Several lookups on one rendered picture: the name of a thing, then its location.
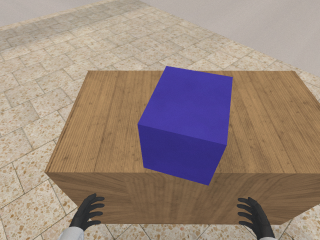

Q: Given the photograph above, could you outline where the pedestal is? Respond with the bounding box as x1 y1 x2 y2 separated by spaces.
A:
44 70 320 225

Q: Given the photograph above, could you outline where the carton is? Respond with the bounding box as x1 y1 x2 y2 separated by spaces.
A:
137 66 233 186

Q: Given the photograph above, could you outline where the robot left forearm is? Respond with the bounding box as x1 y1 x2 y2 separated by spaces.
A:
57 226 84 240

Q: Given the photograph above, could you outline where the robot left hand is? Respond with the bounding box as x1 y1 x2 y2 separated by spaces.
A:
69 193 105 231

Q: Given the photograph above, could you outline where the robot right hand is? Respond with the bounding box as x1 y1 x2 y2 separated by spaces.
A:
236 197 275 240

